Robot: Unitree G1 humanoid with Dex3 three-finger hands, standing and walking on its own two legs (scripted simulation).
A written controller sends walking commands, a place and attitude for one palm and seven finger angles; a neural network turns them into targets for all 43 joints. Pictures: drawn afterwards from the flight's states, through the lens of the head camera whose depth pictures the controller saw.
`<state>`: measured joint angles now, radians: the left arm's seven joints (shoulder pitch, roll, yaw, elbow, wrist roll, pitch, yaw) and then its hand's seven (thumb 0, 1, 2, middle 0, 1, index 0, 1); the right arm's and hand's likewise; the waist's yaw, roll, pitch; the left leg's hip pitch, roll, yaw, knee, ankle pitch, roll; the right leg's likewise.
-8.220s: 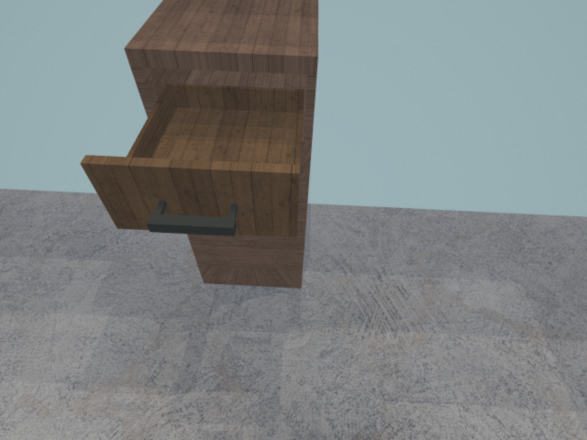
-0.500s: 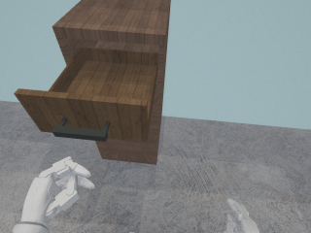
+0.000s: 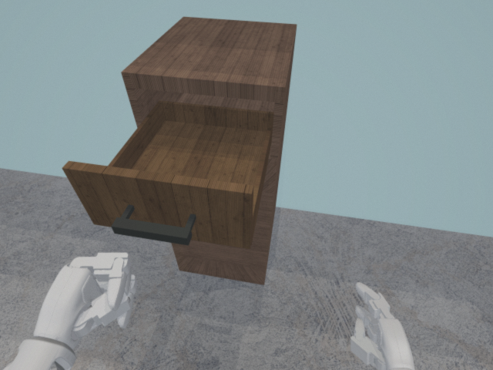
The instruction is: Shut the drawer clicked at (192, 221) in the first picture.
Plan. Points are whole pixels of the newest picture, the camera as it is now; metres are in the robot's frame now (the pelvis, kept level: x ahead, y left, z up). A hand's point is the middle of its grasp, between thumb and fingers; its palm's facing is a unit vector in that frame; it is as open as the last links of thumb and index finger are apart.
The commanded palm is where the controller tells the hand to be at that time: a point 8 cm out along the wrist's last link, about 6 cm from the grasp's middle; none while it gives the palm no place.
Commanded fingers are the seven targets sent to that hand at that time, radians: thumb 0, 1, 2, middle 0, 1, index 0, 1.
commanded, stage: raise the hand and make a fist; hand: left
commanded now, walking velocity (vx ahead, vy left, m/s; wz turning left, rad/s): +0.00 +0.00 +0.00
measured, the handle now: (156, 222) +0.35 +0.21 +0.05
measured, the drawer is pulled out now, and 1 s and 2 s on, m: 0.29 0.29 0.29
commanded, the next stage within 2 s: bring the fist close to the handle in 0.52 s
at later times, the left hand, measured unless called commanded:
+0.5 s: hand (115, 292) +0.17 +0.18 +0.14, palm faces +0.02 -0.99 -0.15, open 3.2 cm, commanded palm +0.13 +0.23 +0.14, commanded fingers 0.00 0.90 0.90 -1.40 -1.60 -1.40 -1.60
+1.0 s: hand (130, 288) +0.20 +0.18 +0.10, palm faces -0.02 -1.00 -0.07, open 3.2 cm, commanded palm +0.17 +0.23 +0.10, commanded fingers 0.00 0.90 0.90 -1.40 -1.60 -1.40 -1.60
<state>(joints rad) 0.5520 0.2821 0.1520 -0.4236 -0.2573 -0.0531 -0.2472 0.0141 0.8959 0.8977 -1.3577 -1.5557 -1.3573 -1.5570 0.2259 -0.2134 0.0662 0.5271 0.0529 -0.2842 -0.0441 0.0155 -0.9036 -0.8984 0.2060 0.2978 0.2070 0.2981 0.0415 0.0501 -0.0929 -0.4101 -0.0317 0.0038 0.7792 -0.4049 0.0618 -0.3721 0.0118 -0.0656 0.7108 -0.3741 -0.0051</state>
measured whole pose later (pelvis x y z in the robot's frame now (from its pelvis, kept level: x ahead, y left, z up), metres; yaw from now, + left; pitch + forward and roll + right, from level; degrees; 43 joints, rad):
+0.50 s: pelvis +0.00 -0.04 +0.01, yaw +0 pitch +0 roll -1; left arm 0.51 0.33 0.34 -0.29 -0.36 -0.09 -0.37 0.02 0.89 0.90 -1.40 -1.60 -1.40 -1.60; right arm 0.24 -0.27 0.04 0.62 0.07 -0.37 -0.08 0.02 -0.90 -0.90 0.20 0.30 0.21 0.30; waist 0.04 0.06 -0.07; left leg -0.30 0.01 -0.02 0.66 -0.35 0.01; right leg -0.27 0.05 -0.08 0.60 -0.33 -0.06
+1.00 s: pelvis +0.00 -0.03 +0.01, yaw +0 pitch +1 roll -1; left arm 0.37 0.29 0.27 -0.09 -0.32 -0.17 -0.38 0.01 0.90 0.90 -1.40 -1.60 -1.40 -1.60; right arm 0.24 -0.28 0.04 0.64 0.05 -0.38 -0.08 0.02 -0.90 -0.90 0.20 0.30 0.21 0.30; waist 0.03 0.05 -0.03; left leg -0.36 -0.01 -0.01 0.69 -0.35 0.03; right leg -0.33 0.03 -0.08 0.64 -0.34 -0.04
